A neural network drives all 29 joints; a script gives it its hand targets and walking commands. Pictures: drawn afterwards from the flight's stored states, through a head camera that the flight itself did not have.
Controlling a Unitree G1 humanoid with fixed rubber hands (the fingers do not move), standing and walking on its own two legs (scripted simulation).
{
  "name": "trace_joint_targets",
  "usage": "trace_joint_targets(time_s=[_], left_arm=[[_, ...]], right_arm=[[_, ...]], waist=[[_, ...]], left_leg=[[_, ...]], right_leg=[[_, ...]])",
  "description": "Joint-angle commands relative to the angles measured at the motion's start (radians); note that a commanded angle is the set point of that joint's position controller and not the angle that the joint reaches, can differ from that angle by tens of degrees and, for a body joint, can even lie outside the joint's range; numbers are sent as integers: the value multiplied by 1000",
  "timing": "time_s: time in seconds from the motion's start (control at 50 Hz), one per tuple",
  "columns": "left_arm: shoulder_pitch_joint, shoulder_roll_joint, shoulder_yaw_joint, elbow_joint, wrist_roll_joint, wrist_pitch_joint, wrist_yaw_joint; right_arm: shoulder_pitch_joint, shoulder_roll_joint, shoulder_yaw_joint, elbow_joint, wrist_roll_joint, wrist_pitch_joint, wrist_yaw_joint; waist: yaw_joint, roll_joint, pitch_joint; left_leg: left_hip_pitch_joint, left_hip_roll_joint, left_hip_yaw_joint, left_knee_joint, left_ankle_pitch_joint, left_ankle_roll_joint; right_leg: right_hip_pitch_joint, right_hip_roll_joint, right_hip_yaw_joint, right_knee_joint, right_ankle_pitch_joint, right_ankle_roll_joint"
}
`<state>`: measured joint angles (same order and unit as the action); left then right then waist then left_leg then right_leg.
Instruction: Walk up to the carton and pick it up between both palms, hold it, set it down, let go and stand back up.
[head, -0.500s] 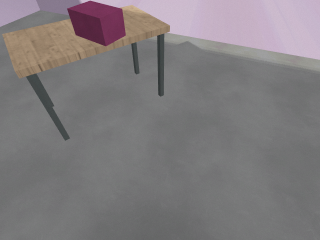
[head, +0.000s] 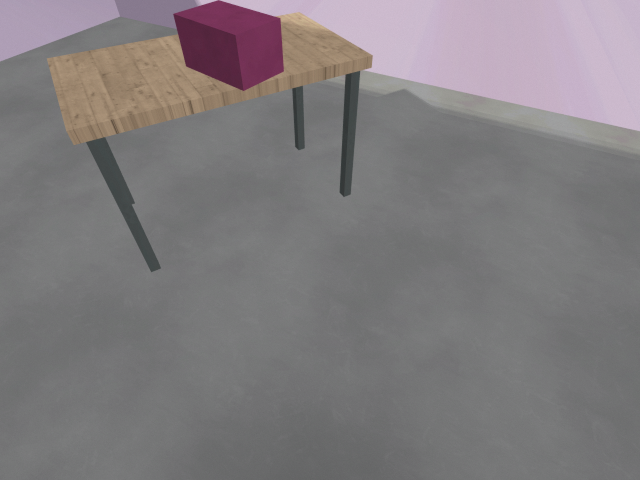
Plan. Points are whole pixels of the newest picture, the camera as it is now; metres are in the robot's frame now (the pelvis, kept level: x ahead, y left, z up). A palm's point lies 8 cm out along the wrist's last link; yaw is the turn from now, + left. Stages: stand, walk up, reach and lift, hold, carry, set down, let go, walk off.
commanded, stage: walk up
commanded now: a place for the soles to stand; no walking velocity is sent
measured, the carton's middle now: (230, 43) +1.43 +0.29 -0.02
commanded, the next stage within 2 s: none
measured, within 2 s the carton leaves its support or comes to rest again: neither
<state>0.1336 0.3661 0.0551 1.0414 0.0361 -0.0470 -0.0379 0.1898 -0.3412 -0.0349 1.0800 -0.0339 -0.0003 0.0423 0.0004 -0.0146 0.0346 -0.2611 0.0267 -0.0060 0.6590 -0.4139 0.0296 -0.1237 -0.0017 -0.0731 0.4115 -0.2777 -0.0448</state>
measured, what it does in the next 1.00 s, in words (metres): walks ahead, turning left: left foot, then right foot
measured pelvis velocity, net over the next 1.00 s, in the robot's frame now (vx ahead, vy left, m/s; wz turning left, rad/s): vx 0.37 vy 0.03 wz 0.31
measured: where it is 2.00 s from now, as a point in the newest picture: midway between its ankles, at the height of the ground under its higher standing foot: (324, 330)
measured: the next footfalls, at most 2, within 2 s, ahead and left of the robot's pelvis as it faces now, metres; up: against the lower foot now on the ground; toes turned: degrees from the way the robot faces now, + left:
left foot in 0.18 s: +0.16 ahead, +0.19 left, +0.00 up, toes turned +13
right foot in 0.60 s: +0.39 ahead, -0.09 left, +0.00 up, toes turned +7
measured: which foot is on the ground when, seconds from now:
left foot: up 0.00-0.16, down 0.18-0.64, up 0.66-0.92, down 0.94-1.00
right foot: down 0.00-0.22, up 0.24-0.58, down 0.60-0.98, up 1.00-1.00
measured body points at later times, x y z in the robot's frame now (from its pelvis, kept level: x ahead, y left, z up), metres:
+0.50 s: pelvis +0.16 +0.05 -0.01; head +0.16 +0.08 +0.44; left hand +0.18 +0.38 -0.15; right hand +0.24 -0.26 -0.11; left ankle +0.12 +0.18 -0.74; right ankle +0.27 -0.09 -0.71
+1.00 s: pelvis +0.37 +0.03 -0.03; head +0.38 +0.06 +0.42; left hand +0.31 +0.36 -0.15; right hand +0.57 -0.24 -0.12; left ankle +0.42 +0.16 -0.74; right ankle +0.35 -0.09 -0.73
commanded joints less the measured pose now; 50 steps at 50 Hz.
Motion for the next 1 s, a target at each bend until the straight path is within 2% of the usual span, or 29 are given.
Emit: trace_joint_targets(time_s=[0.0,0.08,0.12,0.16,0.18,0.2,0.22,0.24,0.26,0.3,0.34,0.4,0.48,0.52,0.58,0.6,0.62,0.64,0.66,0.68,0.74,0.78,0.82,0.86,0.9,0.92,0.94,0.96,0.98], left_arm=[[9,337,107,-128,9,-37,6],[-66,334,119,-187,9,-38,-18],[-97,318,112,-204,4,-24,-26],[-55,248,85,-217,-1,-8,-30],[-1,184,64,-218,-12,-1,-36],[4,185,64,-253,-19,0,-33],[-36,274,72,-241,-14,8,-29],[-25,303,77,-217,-19,3,-26],[-2,298,70,-195,-23,0,-25],[55,292,70,-166,-11,3,-30],[90,278,65,-143,-14,14,-42],[32,271,67,-169,-12,17,-59],[-19,265,76,-198,-12,3,-70],[10,259,80,-199,-12,-7,-68],[155,264,104,-153,-8,-25,-54],[271,329,127,-141,2,-36,-39],[307,433,144,-156,-5,-43,-30],[245,441,138,-181,-25,-41,-34],[188,396,122,-198,-24,-37,-27],[138,345,107,-215,-27,-37,-20],[91,313,96,-235,-23,-42,-24],[100,314,101,-241,-11,-38,-26],[119,312,96,-245,-10,-37,-29],[103,314,94,-256,-13,-29,-36],[70,292,80,-267,-20,-16,-39],[74,256,60,-282,-23,-17,-39],[76,216,50,-288,-27,-15,-39],[94,217,53,-305,-29,-9,-36],[72,316,71,-279,-25,-1,-21]], right_arm=[[-115,-258,-72,-181,6,-52,21],[-8,-232,-74,-183,17,-56,47],[62,-231,-80,-168,20,-58,44],[256,-272,-102,-118,1,-68,23],[372,-340,-121,-98,-9,-74,2],[354,-449,-125,-145,1,-83,-6],[244,-475,-133,-183,42,-84,-11],[185,-457,-132,-208,51,-86,-21],[155,-413,-121,-211,50,-92,-26],[141,-374,-107,-219,47,-105,-30],[115,-361,-103,-226,33,-109,-25],[127,-374,-105,-244,21,-113,-25],[129,-383,-113,-271,18,-123,-24],[88,-373,-106,-284,15,-118,-23],[81,-318,-84,-294,10,-109,-23],[118,-261,-66,-299,15,-110,-26],[129,-201,-40,-329,29,-115,-31],[83,-298,-63,-310,23,-101,-46],[87,-314,-59,-281,38,-100,-43],[115,-300,-61,-259,42,-104,-39],[160,-297,-65,-218,33,-102,-20],[129,-282,-59,-231,34,-100,-6],[84,-266,-56,-250,29,-102,-1],[90,-267,-58,-246,27,-109,-2],[163,-263,-68,-225,20,-119,-10],[230,-308,-87,-203,12,-124,-21],[334,-380,-110,-179,3,-128,-34],[368,-487,-135,-212,7,-129,-40],[327,-483,-141,-229,36,-123,-48]], waist=[[61,-38,73],[5,-167,62],[-29,-127,56],[-100,94,-69],[-151,318,-110],[-125,431,-113],[-101,210,-35],[-55,75,8],[-32,77,44],[-5,114,47],[17,166,64],[-5,157,102],[-24,147,79],[-1,176,62],[84,79,-15],[139,-130,-75],[141,-372,-110],[118,-212,-98],[85,-118,-36],[52,-84,7],[21,-173,53],[35,-200,45],[47,-169,44],[38,-166,1],[-25,-92,-31],[-64,13,-86],[-122,163,-133],[-125,314,-156],[-115,162,-134]], left_leg=[[-417,116,-66,204,-9,-38],[-172,119,30,34,102,-48],[15,85,96,-66,196,-50],[309,-10,157,-99,199,-39],[439,73,-56,-214,-35,23],[379,338,-711,-512,-388,172],[222,415,-836,-554,-522,259],[192,390,-716,-514,-473,253],[168,334,-555,-491,-338,219],[78,278,-395,-470,-111,174],[-10,242,-263,-473,-67,164],[-23,249,-234,-488,-91,199],[23,254,-213,-440,-76,192],[-18,230,-166,-369,-1,173],[-168,164,-70,-99,124,117],[-283,75,7,250,177,77],[-497,-85,49,494,-117,16],[-467,-16,-71,590,-158,15],[-457,23,-90,583,-81,25],[-425,48,-74,544,-16,26],[-325,90,-42,386,51,-13],[-293,90,13,230,19,-33],[-268,77,48,126,41,-29],[-184,48,87,3,91,-20],[31,1,150,-120,226,-3],[204,-10,124,-128,212,11],[335,103,-95,-213,27,65],[453,371,-652,-406,-207,203],[405,455,-761,-400,-160,299]], right_leg=[[97,-402,384,-306,-420,-215],[-31,-301,111,-237,-219,-150],[-168,-263,32,-138,-240,-124],[-271,-173,-80,231,-148,-92],[-415,-80,-119,588,-156,-45],[-573,33,7,794,-326,-6],[-538,-62,154,836,-292,-5],[-565,-105,175,855,-204,-2],[-567,-119,165,823,-119,3],[-476,-148,163,737,-56,27],[-382,-145,134,618,-51,45],[-383,-140,114,453,-43,62],[-377,-130,103,319,35,60],[-272,-98,73,248,8,50],[67,-21,5,137,12,25],[217,-120,199,24,-194,-23],[279,-391,666,-206,-375,-118],[163,-452,769,-222,-447,-209],[73,-407,617,-189,-402,-206],[16,-361,492,-160,-293,-181],[-113,-297,278,-167,-165,-184],[-126,-291,207,-156,-143,-214],[-116,-313,188,-149,-76,-220],[-95,-291,144,-100,-37,-187],[-202,-258,57,43,-28,-139],[-277,-227,22,183,18,-106],[-400,-136,-52,458,27,-49],[-644,-3,-10,698,-236,10],[-649,-65,125,810,-286,20]])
